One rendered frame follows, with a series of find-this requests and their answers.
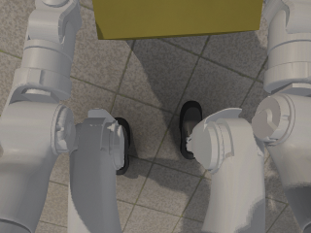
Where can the robot left upper arm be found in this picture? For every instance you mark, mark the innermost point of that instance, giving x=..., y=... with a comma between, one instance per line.
x=32, y=135

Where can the robot left forearm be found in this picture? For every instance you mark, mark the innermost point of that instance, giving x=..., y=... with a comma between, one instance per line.
x=48, y=53

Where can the robot right shin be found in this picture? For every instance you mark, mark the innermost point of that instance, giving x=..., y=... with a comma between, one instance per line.
x=193, y=144

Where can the right robot thigh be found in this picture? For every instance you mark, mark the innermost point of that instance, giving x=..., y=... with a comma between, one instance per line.
x=228, y=148

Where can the robot right upper arm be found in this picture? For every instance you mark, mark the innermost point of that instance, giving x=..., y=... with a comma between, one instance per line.
x=283, y=122

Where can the robot right forearm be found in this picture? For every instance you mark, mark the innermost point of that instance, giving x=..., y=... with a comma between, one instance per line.
x=288, y=47

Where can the carton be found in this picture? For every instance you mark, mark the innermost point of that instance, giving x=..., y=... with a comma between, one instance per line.
x=124, y=20

